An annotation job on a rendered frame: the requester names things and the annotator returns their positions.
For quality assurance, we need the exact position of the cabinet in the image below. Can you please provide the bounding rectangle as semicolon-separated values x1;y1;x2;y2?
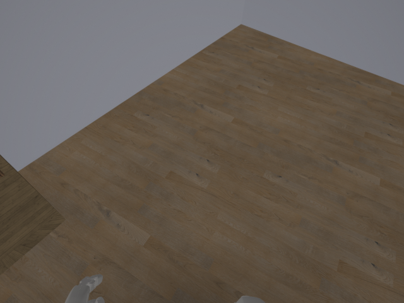
0;155;66;275

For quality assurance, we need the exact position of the left robot hand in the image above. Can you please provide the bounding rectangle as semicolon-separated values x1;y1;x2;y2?
65;274;105;303

